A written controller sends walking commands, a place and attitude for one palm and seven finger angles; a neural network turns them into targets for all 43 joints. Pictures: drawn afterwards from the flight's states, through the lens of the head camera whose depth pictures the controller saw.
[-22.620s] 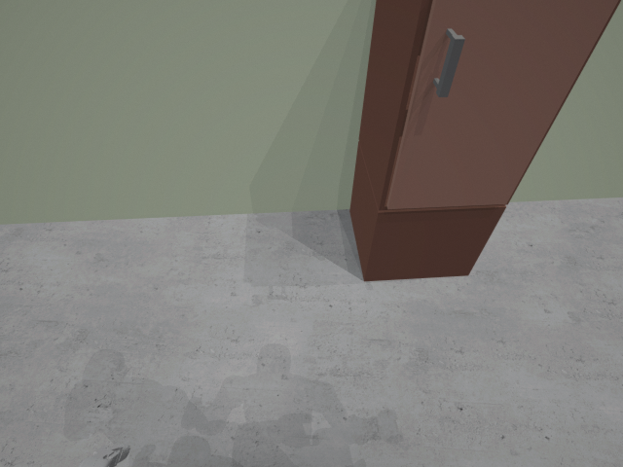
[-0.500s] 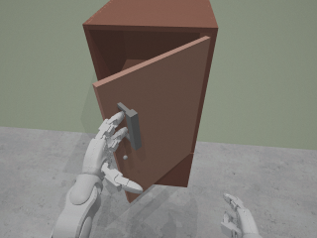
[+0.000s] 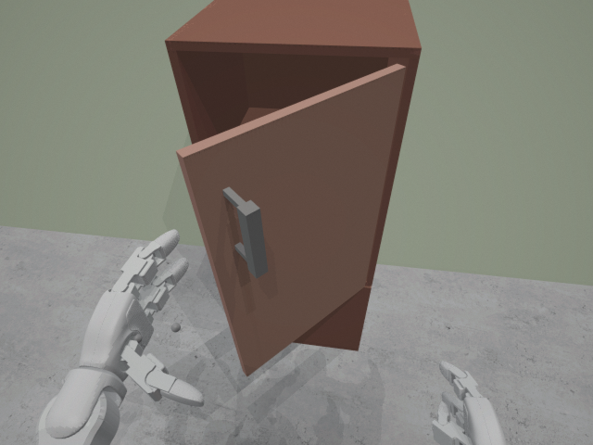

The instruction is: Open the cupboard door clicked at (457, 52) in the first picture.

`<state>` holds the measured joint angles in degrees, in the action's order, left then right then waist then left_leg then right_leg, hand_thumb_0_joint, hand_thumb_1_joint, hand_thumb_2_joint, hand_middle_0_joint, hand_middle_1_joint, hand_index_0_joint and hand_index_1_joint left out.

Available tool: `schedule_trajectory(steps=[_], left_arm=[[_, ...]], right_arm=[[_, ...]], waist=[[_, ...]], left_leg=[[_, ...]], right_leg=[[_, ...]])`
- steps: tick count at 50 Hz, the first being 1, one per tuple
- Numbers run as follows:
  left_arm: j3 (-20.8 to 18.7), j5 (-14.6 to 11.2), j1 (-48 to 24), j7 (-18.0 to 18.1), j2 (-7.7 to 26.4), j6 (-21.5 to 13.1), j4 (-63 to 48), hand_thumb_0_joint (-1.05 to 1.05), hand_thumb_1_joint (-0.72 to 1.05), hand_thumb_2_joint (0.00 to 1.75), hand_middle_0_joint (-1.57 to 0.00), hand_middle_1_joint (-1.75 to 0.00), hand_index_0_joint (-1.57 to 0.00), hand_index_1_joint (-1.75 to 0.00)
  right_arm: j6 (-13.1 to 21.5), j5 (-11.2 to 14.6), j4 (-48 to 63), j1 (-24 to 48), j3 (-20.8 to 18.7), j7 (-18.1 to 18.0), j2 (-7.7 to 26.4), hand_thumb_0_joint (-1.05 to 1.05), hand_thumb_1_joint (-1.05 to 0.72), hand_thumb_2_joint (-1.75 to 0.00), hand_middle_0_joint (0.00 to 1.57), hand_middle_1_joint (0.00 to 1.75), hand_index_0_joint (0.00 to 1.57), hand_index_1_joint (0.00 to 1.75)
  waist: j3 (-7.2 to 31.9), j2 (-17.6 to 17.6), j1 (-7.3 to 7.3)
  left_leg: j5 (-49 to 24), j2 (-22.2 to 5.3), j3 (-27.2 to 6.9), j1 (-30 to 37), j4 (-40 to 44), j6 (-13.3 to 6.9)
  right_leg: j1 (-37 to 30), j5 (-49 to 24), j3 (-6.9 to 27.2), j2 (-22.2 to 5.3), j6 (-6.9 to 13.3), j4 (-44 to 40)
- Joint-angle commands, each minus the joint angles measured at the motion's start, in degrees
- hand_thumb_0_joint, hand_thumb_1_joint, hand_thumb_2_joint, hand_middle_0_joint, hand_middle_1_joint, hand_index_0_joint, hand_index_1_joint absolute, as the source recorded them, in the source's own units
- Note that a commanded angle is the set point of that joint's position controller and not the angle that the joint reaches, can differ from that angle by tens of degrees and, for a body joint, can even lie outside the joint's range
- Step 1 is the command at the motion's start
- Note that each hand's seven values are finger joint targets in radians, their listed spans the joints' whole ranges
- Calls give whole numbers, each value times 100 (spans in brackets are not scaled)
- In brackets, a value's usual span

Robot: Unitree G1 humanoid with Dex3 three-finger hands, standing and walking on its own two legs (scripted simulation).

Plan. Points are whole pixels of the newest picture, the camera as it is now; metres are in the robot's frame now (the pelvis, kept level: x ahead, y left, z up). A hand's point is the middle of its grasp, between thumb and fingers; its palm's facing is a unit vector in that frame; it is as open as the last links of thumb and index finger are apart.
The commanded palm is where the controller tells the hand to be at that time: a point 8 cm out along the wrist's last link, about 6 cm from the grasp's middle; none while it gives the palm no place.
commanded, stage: draw the hand back to the body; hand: left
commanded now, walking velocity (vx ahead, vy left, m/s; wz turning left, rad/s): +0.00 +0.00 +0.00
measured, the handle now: (244, 233) +0.35 +0.11 +0.13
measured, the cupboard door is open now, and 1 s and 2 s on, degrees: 48 48 48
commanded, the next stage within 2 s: step back with the hand held close in 1.58 s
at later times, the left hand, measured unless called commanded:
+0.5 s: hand (128, 329) +0.20 +0.20 +0.14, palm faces -0.03 -1.00 -0.07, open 16.2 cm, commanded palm +0.16 +0.26 +0.15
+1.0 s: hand (73, 305) +0.21 +0.26 +0.16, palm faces +0.39 -0.85 -0.37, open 11.5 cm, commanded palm +0.16 +0.30 +0.17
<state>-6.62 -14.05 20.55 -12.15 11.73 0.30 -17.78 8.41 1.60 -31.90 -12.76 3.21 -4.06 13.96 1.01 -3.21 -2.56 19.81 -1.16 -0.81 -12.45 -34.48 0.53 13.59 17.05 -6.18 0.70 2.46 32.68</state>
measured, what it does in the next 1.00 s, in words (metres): stands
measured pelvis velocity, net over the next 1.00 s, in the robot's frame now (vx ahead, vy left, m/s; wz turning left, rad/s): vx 0.01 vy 0.03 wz -0.02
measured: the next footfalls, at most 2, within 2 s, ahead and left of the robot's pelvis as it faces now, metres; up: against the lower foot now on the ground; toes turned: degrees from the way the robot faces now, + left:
none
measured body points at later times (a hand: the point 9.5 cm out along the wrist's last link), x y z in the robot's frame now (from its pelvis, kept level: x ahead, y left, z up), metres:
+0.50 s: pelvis -0.01 +0.03 +0.00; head -0.04 +0.02 +0.45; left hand +0.19 +0.26 +0.15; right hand +0.19 -0.18 -0.05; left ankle -0.01 +0.13 -0.73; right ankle +0.01 -0.09 -0.73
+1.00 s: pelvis +0.01 +0.03 +0.01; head -0.01 +0.01 +0.46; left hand +0.18 +0.30 +0.18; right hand +0.19 -0.19 -0.07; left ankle -0.01 +0.13 -0.73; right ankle +0.01 -0.09 -0.73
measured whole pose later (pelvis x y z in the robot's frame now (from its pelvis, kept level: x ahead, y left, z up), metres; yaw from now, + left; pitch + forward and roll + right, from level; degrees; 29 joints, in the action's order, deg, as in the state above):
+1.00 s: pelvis +0.01 +0.03 +0.01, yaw -1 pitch -5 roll -1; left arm -14.2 -1.8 25.5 7.1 17.6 -5.2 -22.7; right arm 7.3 -0.9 -37.7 -11.1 2.6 -3.9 12.0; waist -2.6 -3.1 -3.7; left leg 15.3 0.7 0.9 -3.2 -23.5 -1.4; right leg 4.9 12.3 -4.3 -0.6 0.5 22.2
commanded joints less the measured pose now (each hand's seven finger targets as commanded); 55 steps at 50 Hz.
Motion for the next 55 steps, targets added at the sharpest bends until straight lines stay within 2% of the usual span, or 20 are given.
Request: schedule_trajectory(steps=[1, 3, 4, 9, 12, 15, 18, 21, 24, 25, 26, 27, 28, 29, 31, 33, 42, 47, 54, 55], left_arm=[[-256, -85, -1055, -35, 580, -473, -1279, 0, -50, 30, -15, -30, -15, -30], [-500, -39, -941, 37, 792, -426, -1278, 0, -50, 30, -15, -30, -15, -30], [-605, -16, -744, 88, 879, -367, -1127, 0, -50, 30, -15, -30, -15, -30], [-826, -117, -773, 156, 919, -212, -1325, 0, -50, 30, -15, -30, -15, -30], [-616, -186, -992, 46, 750, -142, -1498, 0, -50, 30, -15, -30, -15, -30], [-489, -196, -1133, -62, 710, -50, -1495, 0, -50, 30, -15, -30, -15, -30], [-510, -166, -1185, -134, 770, 68, -1553, 0, -50, 30, -15, -30, -15, -30], [-755, -151, -1031, -135, 964, 176, -1644, 0, -47, 32, -15, -30, -15, -30], [-969, -191, -902, -121, 1080, 254, -1583, 0, -36, 36, -16, -30, -16, -30], [-1032, -208, -946, -113, 1095, 272, -1713, 0, -32, 37, -16, -30, -16, -30], [-943, 649, -1168, 782, 1547, -232, -2404, 0, -29, 39, -16, -30, -16, -30], [-824, 751, -405, 1160, 1107, -312, -1803, 0, -26, 40, -16, -30, -16, -30], [-517, 797, -214, 1296, 766, -327, -1749, 0, -22, 42, -16, -30, -16, -30], [-593, 894, -211, 1439, 925, -388, -1858, 0, -18, 43, -16, -30, -16, -30], [-584, 1035, -301, 1631, 972, -567, -2100, 0, -12, 47, -16, -30, -16, -30], [-710, 1138, -319, 1792, 1112, -679, -2108, 0, -5, 50, -17, -30, -17, -30], [-1078, 1244, -125, 2011, 1318, -891, -1842, 0, 27, 63, -18, -30, -18, -30], [-1324, 1219, 49, 2003, 1421, -932, -1720, 0, 44, 70, -18, -30, -18, -30], [-1765, 1158, 128, 1996, 1704, -938, -1474, 0, 69, 81, -19, -30, -19, -30], [-1746, 1137, 80, 1986, 1660, -939, -1513, 0, 73, 82, -19, -30, -19, -30]], right_arm=[[624, 21, 983, 736, -191, -88, 442, 0, -90, -90, 20, 30, 20, 30], [657, 16, 961, 741, -183, -87, 442, 0, -90, -90, 20, 30, 20, 30], [646, -1, 917, 745, -162, -76, 450, 0, -90, -90, 20, 30, 20, 30], [663, 16, 962, 871, -126, -63, 407, 0, -90, -90, 20, 30, 20, 30], [727, 59, 969, 897, -100, -66, 428, 0, -90, -90, 20, 30, 20, 30], [807, 83, 915, 894, -92, -80, 476, 0, -90, -90, 20, 30, 20, 30], [871, 82, 893, 870, -88, -106, 495, 0, -90, -90, 20, 30, 20, 30], [885, 72, 883, 897, -80, -106, 489, 0, -90, -90, 20, 30, 20, 30], [850, 57, 843, 903, -79, -101, 509, 0, -90, -90, 20, 30, 20, 30], [840, 71, 875, 939, -77, -95, 496, 0, -90, -90, 20, 30, 20, 30], [835, -113, 834, 949, -96, -147, 393, 0, -90, -90, 20, 30, 20, 30], [811, -172, 738, 866, -91, -151, 349, 0, -90, -90, 20, 30, 20, 30], [770, -170, 744, 866, -86, -108, 354, 0, -90, -90, 20, 30, 20, 30], [714, -176, 700, 879, -128, -89, 397, 0, -90, -90, 20, 30, 20, 30], [645, -208, 673, 868, -130, -59, 382, 0, -90, -90, 20, 30, 20, 30], [591, -225, 612, 838, -162, -59, 381, 0, -90, -90, 20, 30, 20, 30], [364, -245, 448, 917, -249, -88, 402, 0, -90, -90, 20, 30, 20, 30], [242, -233, 415, 967, -301, -68, 396, 0, -90, -90, 20, 30, 20, 30], [97, -215, 384, 1007, -372, -78, 414, 0, -90, -90, 20, 30, 20, 30], [73, -201, 390, 989, -371, -72, 395, 0, -90, -90, 20, 30, 20, 30]], waist=[[556, 385, 47], [668, 326, -30], [560, 266, -79], [597, 194, -144], [460, 55, -51], [293, 105, 12], [290, 47, 2], [401, 14, -84], [393, 205, -119], [438, 81, -144], [230, 96, -139], [-141, 195, -104], [-266, 206, -58], [-118, 213, -93], [-7, -268, -70], [109, -271, -62], [160, 103, -97], [226, -66, -151], [179, 172, -189], [192, 74, -166]], left_leg=[[-897, 239, -62, -227, 384, -185], [-959, 244, -56, -229, 433, -180], [-948, 229, -63, -309, 471, -167], [-1006, 209, -70, -251, 603, -148], [-895, 194, -76, -179, 683, -134], [-742, 179, -136, -163, 740, -146], [-630, 184, -208, -105, 820, -142], [-773, 177, -216, -54, 864, -121], [-897, 171, -236, -67, 886, -113], [-935, 159, -233, -31, 915, -99], [-789, 134, -255, -180, 1117, -150], [-584, 75, -255, -228, 1234, -103], [-495, 74, -271, -275, 1288, -93], [-601, 46, -263, -176, 1310, -112], [-762, 42, -229, -13, 1400, -89], [-885, 44, -185, 124, 1445, -87], [-1517, 26, -149, 430, 1560, -104], [-1956, 29, -73, 564, 1540, -87], [-2257, 22, 4, 646, 1486, -119], [-2272, 24, 27, 691, 1484, -123]], right_leg=[[-192, -613, 627, -164, -212, -693], [-290, -696, 575, -161, -188, -642], [-326, -654, 545, -158, -157, -630], [-440, -763, 410, -110, -133, -610], [-294, -662, 314, -61, -146, -638], [-187, -453, 285, -37, -147, -702], [-139, -297, 234, -18, -135, -709], [-263, -441, 199, -24, -116, -677], [-354, -562, 170, -9, -105, -676], [-364, -602, 151, -9, -106, -664], [-563, -472, 334, -65, -104, -866], [-424, -255, 309, -80, -87, -958], [-377, -199, 309, -98, -92, -975], [-538, -292, 344, -100, -73, -1022], [-699, -458, 349, -128, -56, -1002], [-825, -560, 357, -127, -54, -1062], [-1151, -1023, 341, -116, -62, -1248], [-1286, -1419, 371, -130, -72, -1261], [-1333, -1780, 406, -118, -97, -1336], [-1317, -1805, 420, -134, -108, -1344]])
